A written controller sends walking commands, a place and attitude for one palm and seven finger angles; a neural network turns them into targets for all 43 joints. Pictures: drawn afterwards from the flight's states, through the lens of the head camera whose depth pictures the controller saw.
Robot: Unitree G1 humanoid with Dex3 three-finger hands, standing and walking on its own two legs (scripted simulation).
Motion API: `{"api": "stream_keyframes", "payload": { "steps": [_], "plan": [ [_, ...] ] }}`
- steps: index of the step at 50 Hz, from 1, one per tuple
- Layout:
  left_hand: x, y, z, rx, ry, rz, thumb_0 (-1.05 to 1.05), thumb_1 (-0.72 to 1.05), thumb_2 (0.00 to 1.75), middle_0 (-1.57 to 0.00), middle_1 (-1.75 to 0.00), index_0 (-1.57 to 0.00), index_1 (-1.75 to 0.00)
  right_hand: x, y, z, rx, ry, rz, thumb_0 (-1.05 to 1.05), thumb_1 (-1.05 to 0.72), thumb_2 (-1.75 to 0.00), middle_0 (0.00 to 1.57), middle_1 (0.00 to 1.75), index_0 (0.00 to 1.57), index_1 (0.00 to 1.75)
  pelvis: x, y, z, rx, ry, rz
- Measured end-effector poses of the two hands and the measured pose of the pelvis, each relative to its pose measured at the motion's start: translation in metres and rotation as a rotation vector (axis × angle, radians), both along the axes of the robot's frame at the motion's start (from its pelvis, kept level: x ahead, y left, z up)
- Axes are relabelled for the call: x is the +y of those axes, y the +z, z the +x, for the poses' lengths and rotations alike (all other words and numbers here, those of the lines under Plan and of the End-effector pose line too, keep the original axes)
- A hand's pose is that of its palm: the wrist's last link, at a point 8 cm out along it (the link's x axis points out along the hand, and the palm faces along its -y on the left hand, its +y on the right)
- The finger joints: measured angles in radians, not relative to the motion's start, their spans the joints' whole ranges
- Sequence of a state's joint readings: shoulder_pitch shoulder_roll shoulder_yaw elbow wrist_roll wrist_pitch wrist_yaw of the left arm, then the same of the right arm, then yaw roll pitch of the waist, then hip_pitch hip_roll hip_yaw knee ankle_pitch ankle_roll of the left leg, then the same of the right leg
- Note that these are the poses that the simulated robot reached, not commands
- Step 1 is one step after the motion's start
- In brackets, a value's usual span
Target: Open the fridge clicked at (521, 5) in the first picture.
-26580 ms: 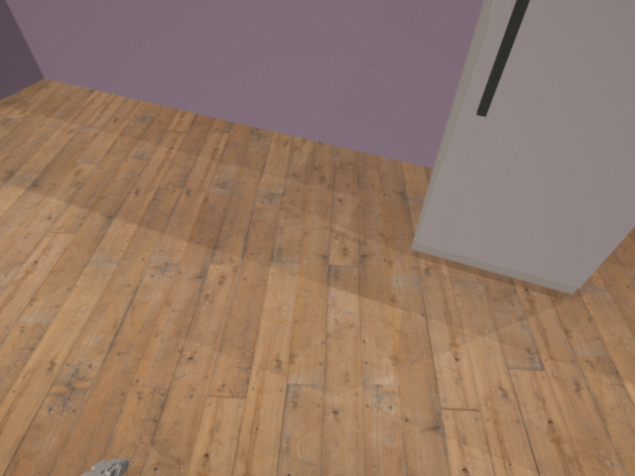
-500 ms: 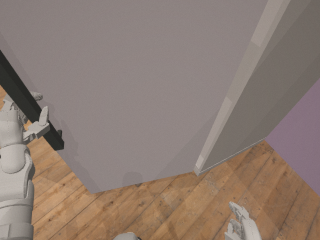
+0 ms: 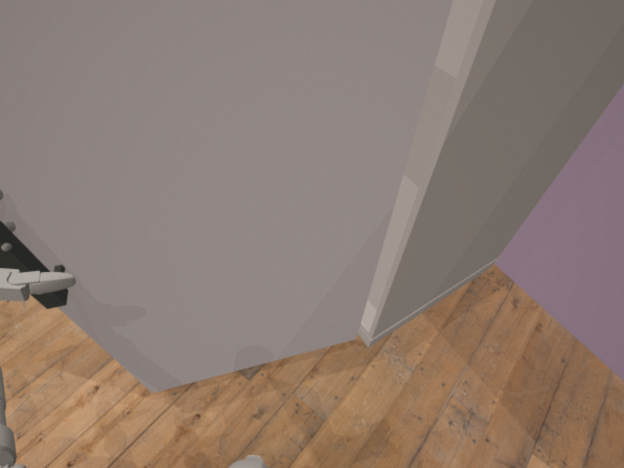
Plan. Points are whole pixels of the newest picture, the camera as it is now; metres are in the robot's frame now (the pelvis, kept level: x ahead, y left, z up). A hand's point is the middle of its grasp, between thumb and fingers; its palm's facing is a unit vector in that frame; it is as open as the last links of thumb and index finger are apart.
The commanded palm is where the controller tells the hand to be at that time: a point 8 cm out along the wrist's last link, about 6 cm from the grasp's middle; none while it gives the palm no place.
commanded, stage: loosen the grip on the handle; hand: left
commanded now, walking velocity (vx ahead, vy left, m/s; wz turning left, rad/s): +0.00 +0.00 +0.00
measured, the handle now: out of the picture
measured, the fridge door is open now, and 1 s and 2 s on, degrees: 73 71 71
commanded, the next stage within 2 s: slip the hand off the handle in 0.10 s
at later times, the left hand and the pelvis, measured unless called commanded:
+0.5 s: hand out of the picture +0.30 +0.42 +0.11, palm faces +0.54 -0.79 -0.28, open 14.7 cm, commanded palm +0.26 +0.45 +0.12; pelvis +0.01 +0.04 +0.00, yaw +1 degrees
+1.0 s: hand out of the picture +0.28 +0.43 +0.10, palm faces +0.52 -0.80 -0.28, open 14.7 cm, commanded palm +0.21 +0.46 +0.12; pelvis -0.02 +0.04 +0.00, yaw +0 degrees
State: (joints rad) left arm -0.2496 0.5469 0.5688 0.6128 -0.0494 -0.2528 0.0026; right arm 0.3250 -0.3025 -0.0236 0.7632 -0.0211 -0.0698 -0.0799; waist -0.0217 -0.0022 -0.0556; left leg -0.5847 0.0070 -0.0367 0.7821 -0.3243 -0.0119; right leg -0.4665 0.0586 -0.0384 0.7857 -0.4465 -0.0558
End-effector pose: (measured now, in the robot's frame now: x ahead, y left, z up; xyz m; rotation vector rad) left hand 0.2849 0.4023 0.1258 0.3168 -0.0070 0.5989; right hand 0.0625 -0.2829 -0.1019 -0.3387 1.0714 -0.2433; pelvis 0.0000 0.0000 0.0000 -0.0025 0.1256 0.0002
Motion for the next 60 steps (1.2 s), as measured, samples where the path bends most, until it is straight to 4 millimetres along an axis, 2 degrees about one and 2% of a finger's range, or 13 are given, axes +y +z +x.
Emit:
{"api": "stream_keyframes", "payload": {
  "steps": [5, 11, 14, 18, 23, 29, 35, 41, 46, 49, 53, 60],
  "plan": [
    [0.004, -0.002, 0.004, 0.016, -0.039, -0.013, -0.01, -0.51, 0.22, -0.35, -1.24, -0.33, -1.26, 0.017, 0.002, 0.033, -0.058, 0.005, 0.018, 0.01, -0.90, -0.89, 0.21, 0.30, 0.20, 0.29, 0.009, 0.002, 0.015, 0.013, -0.011, 0.000],
    [0.005, -0.007, -0.004, 0.015, -0.056, -0.015, -0.01, -0.54, 0.21, -0.30, -1.19, -0.27, -1.17, 0.045, 0.010, 0.081, -0.167, 0.062, 0.045, 0.01, -0.90, -0.89, 0.21, 0.30, 0.20, 0.30, 0.023, 0.003, 0.025, 0.023, -0.012, -0.011],
    [0.022, -0.011, -0.005, -0.009, -0.003, -0.026, -0.01, -0.54, 0.20, -0.28, -1.17, -0.25, -1.15, 0.057, 0.011, 0.099, -0.192, 0.103, 0.037, 0.01, -0.90, -0.89, 0.21, 0.30, 0.21, 0.30, 0.027, -0.001, 0.023, 0.035, -0.004, -0.016],
    [0.040, -0.013, -0.013, -0.008, 0.035, -0.030, -0.01, -0.55, 0.20, -0.27, -1.16, -0.24, -1.14, 0.071, 0.013, 0.110, -0.207, 0.137, 0.034, 0.01, -0.90, -0.89, 0.21, 0.30, 0.21, 0.30, 0.033, -0.002, 0.020, 0.041, 0.000, -0.030],
    [0.044, -0.007, -0.026, 0.009, -0.014, -0.003, -0.01, -0.55, 0.20, -0.26, -1.15, -0.25, -1.15, 0.083, 0.014, 0.107, -0.212, 0.154, 0.031, 0.01, -0.90, -0.89, 0.21, 0.30, 0.21, 0.30, 0.043, -0.001, 0.016, 0.028, 0.013, -0.043],
    [0.058, -0.010, -0.037, -0.024, 0.002, -0.042, -0.01, -0.55, 0.20, -0.26, -1.15, -0.25, -1.15, 0.088, 0.013, 0.085, -0.186, 0.148, 0.014, 0.01, -0.90, -0.89, 0.21, 0.30, 0.21, 0.30, 0.047, -0.002, 0.001, 0.012, 0.021, -0.049],
    [0.072, -0.009, -0.044, -0.008, 0.024, -0.024, -0.01, -0.55, 0.20, -0.26, -1.15, -0.25, -1.15, 0.085, 0.011, 0.053, -0.152, 0.137, -0.011, 0.01, -0.90, -0.89, 0.21, 0.30, 0.21, 0.30, 0.048, -0.003, -0.014, 0.003, 0.026, -0.058],
    [0.076, -0.002, -0.042, -0.032, 0.002, -0.013, -0.02, -0.55, 0.20, -0.26, -1.15, -0.25, -1.15, 0.078, 0.009, 0.024, -0.119, 0.110, -0.026, 0.01, -0.90, -0.89, 0.21, 0.30, 0.21, 0.30, 0.047, -0.004, -0.024, 0.000, 0.023, -0.058],
    [0.073, -0.005, -0.044, -0.008, -0.018, -0.029, -0.01, -0.55, 0.20, -0.26, -1.15, -0.25, -1.15, 0.071, 0.009, 0.010, -0.109, 0.083, -0.022, 0.01, -0.90, -0.89, 0.21, 0.30, 0.21, 0.30, 0.046, -0.003, -0.026, -0.001, 0.018, -0.056],
    [0.065, -0.010, -0.050, 0.012, -0.033, -0.022, -0.01, -0.55, 0.20, -0.26, -1.15, -0.25, -1.15, 0.068, 0.010, 0.009, -0.116, 0.075, -0.015, 0.01, -0.90, -0.89, 0.21, 0.30, 0.21, 0.30, 0.045, -0.002, -0.024, -0.005, 0.013, -0.054],
    [0.056, -0.014, -0.065, -0.002, -0.025, -0.015, -0.01, -0.55, 0.20, -0.26, -1.15, -0.26, -1.15, 0.066, 0.012, 0.017, -0.141, 0.078, -0.007, 0.01, -0.90, -0.89, 0.21, 0.30, 0.21, 0.30, 0.042, -0.002, -0.021, -0.012, 0.007, -0.050],
    [0.051, -0.012, -0.100, -0.024, 0.026, 0.000, -0.01, -0.55, 0.20, -0.26, -1.15, -0.26, -1.15, 0.068, 0.016, 0.054, -0.216, 0.127, 0.003, 0.01, -0.90, -0.89, 0.21, 0.30, 0.21, 0.30, 0.034, -0.003, -0.015, -0.027, 0.019, -0.047]
  ]
}}
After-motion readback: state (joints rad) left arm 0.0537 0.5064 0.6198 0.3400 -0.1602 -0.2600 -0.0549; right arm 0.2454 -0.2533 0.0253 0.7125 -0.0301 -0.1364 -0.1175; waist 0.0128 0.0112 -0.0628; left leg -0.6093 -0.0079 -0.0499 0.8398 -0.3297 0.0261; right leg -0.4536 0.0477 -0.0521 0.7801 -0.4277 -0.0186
